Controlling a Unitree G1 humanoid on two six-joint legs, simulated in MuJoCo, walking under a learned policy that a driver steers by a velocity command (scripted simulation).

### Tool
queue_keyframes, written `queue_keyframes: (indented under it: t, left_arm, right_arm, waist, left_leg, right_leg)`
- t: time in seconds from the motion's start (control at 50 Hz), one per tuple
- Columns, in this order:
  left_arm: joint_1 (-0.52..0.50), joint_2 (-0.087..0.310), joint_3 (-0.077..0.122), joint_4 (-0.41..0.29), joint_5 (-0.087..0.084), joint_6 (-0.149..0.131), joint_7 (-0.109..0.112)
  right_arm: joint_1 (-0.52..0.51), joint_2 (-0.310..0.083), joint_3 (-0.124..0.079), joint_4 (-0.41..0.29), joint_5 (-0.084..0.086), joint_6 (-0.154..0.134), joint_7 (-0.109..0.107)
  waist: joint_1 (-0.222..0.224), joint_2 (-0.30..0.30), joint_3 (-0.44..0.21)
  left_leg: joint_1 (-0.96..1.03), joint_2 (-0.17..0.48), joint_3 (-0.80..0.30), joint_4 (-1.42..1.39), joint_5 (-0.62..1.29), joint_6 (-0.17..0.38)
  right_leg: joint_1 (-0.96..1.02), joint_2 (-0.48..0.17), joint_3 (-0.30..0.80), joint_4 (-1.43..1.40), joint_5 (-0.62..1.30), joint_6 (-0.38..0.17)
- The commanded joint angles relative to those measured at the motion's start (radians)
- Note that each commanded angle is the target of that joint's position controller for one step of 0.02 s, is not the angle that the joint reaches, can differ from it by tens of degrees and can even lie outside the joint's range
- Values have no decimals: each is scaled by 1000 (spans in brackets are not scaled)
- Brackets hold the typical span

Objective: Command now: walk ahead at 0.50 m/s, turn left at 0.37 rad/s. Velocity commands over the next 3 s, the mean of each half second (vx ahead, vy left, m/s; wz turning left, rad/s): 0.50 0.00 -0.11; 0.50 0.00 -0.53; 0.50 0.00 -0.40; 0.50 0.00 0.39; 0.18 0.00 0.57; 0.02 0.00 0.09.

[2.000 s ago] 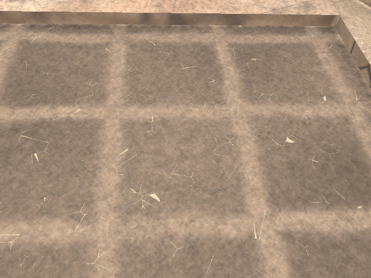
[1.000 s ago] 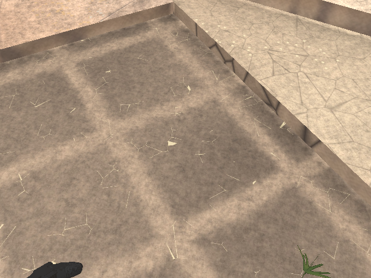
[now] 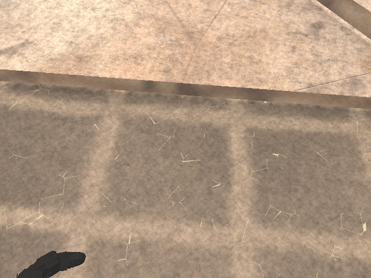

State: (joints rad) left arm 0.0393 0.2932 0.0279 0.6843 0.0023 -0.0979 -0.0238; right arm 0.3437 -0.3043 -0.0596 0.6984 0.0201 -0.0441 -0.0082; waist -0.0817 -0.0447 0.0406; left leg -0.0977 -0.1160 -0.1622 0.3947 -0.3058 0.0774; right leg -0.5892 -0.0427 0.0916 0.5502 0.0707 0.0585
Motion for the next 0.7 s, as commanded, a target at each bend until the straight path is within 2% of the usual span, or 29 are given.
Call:
queue_keyframes:
  t: [0.02,0.04,0.06,0.08,0.1,0.12,0.14,0.16,0.18,0.2,0.22,0.26,0.3,0.36,0.42,0.46,0.5,0.52,0.54,0.56,0.58,0.6,0.62,0.64,0.66,0.68,0.7]
  left_arm:
    - [-65,115,36,-80,-6,-27,-10]
    - [-37,123,41,-75,-7,-29,-10]
    - [31,135,52,-57,-4,-32,-6]
    - [142,169,67,-37,5,-37,0]
    - [290,243,85,-22,18,-37,4]
    - [380,269,99,35,3,-22,-11]
    - [366,179,74,30,-27,-20,-17]
    - [299,138,60,18,-25,-12,-14]
    - [257,128,52,6,-12,-4,-12]
    - [233,119,49,3,-7,1,-10]
    - [225,108,43,0,0,2,-5]
    - [235,104,43,6,-9,4,2]
    - [254,131,52,18,-20,8,13]
    - [285,166,64,33,-25,21,28]
    - [342,171,67,51,-31,36,34]
    - [358,170,69,56,-36,43,38]
    - [345,171,73,52,-35,50,40]
    - [337,153,68,49,-33,53,40]
    - [328,116,56,39,-25,51,37]
    - [335,45,33,15,-3,47,35]
    - [444,18,23,-20,-38,38,37]
    - [422,116,45,6,-51,42,42]
    - [344,149,57,-2,-45,48,40]
    - [316,135,57,-1,-36,54,40]
    - [290,124,60,-9,-27,56,37]
    - [287,107,60,-15,-30,61,30]
    - [282,89,57,-19,-33,67,25]
  right_arm:
    - [32,-144,-40,-24,-1,-5,-6]
    - [28,-146,-41,-19,-3,-1,-5]
    - [17,-136,-38,-19,-3,3,-3]
    - [15,-100,-24,-24,-9,2,0]
    - [80,-52,-3,-40,-25,-2,-2]
    - [174,-25,8,-41,3,-14,-3]
    - [100,-118,-8,-39,11,-19,-3]
    - [-24,-151,-17,-62,7,-22,-2]
    - [-94,-139,-13,-80,-8,-30,-2]
    - [-123,-121,-14,-92,-23,-40,0]
    - [-116,-102,-12,-95,-29,-47,3]
    - [-104,-71,-4,-94,-31,-51,7]
    - [-150,-46,8,-108,-35,-51,7]
    - [-258,-24,21,-124,-29,-59,16]
    - [-334,-41,17,-137,-16,-69,26]
    - [-354,-63,7,-145,-11,-75,28]
    - [-320,-88,-6,-138,-7,-80,25]
    - [-259,-102,-17,-121,-9,-81,20]
    - [-163,-132,-32,-105,-18,-82,12]
    - [-5,-194,-49,-88,-28,-78,1]
    - [35,-245,-63,-60,-32,-58,11]
    - [0,-156,-44,-67,-20,-56,17]
    - [-36,-106,-31,-68,-16,-57,16]
    - [-82,-84,-22,-67,-23,-58,18]
    - [-112,-62,-18,-58,-29,-58,20]
    - [-128,-56,-16,-50,-35,-61,18]
    - [-134,-51,-17,-42,-33,-66,17]
  waist:
    - [11,158,-16]
    - [28,175,-17]
    - [69,177,-40]
    - [122,153,-132]
    - [146,-4,-301]
    - [124,-287,-366]
    - [150,-157,-262]
    - [158,-70,-135]
    - [149,-9,-67]
    - [128,4,-28]
    - [106,-20,-35]
    - [90,-54,-56]
    - [97,-51,-45]
    - [130,-44,-28]
    - [155,-44,-26]
    - [148,-51,-26]
    - [112,-67,-32]
    - [77,-64,-53]
    - [25,-45,-116]
    - [-32,100,-257]
    - [26,403,-329]
    - [16,271,-218]
    - [8,194,-115]
    - [30,134,-70]
    - [45,130,-35]
    - [64,159,-24]
    - [68,169,-20]
  left_leg:
    - [-14,280,-206,-46,225,126]
    - [4,287,-216,-20,274,118]
    - [7,262,-204,43,373,100]
    - [-25,207,-158,204,435,69]
    - [-210,123,-77,503,239,18]
    - [-524,2,16,790,-250,-53]
    - [-645,62,-29,880,-246,-52]
    - [-679,110,13,879,-152,-51]
    - [-664,139,48,845,-91,-53]
    - [-645,166,53,777,-42,-57]
    - [-594,183,55,726,-11,-63]
    - [-549,183,79,622,-10,-84]
    - [-522,171,104,485,10,-110]
    - [-430,141,113,275,201,-131]
    - [-350,109,101,167,314,-136]
    - [-306,105,81,114,304,-124]
    - [-223,110,80,73,266,-97]
    - [-126,117,89,40,252,-74]
    - [31,170,56,31,219,-39]
    - [268,358,-125,38,150,22]
    - [437,535,-546,-73,-128,152]
    - [355,519,-565,-116,-278,138]
    - [259,478,-413,-122,-197,109]
    - [167,434,-294,-139,-48,96]
    - [105,401,-211,-159,60,95]
    - [55,378,-135,-180,131,88]
    - [27,361,-80,-200,182,89]
  right_leg:
    - [105,17,-21,-44,-60,-39]
    - [138,23,-35,-58,-111,-59]
    - [233,40,-62,-99,-127,-86]
    - [415,-6,-28,-92,-114,-132]
    - [725,-187,196,-44,-102,-236]
    - [933,-329,641,-208,-403,-372]
    - [885,-320,700,-276,-615,-348]
    - [768,-280,568,-288,-575,-311]
    - [656,-236,469,-299,-450,-302]
    - [581,-200,410,-313,-343,-303]
    - [541,-164,362,-327,-261,-295]
    - [514,-133,299,-343,-150,-306]
    - [465,-122,249,-356,-85,-316]
    - [393,-90,194,-356,-89,-288]
    - [379,-93,216,-327,-120,-268]
    - [401,-107,263,-292,-173,-249]
    - [404,-113,300,-240,-191,-224]
    - [384,-88,293,-185,-182,-204]
    - [332,-37,256,-51,-175,-173]
    - [203,37,157,250,-373,-133]
    - [-91,120,50,514,-679,-94]
    - [-189,45,77,644,-625,-81]
    - [-207,19,64,674,-534,-77]
    - [-170,-11,49,665,-463,-67]
    - [-155,-34,47,633,-416,-62]
    - [-118,-56,40,615,-385,-59]
    - [-102,-63,25,603,-364,-54]
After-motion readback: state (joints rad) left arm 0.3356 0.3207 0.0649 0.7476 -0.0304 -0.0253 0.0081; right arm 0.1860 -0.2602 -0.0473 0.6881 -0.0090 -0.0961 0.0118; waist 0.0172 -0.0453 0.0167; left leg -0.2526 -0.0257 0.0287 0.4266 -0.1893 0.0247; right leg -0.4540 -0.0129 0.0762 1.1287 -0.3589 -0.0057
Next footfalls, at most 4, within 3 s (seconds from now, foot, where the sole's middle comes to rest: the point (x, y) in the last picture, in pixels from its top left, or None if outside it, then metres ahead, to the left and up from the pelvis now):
0.08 right None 0.22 -0.14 -0.78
0.54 left None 0.47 0.08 -0.78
1.06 right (235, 220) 0.66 -0.25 -0.78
1.58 left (218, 147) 1.02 -0.23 -0.78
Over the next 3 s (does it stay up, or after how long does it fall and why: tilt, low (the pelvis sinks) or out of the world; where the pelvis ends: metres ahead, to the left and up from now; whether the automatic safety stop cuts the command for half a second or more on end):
stays up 1.19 -0.37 -0.01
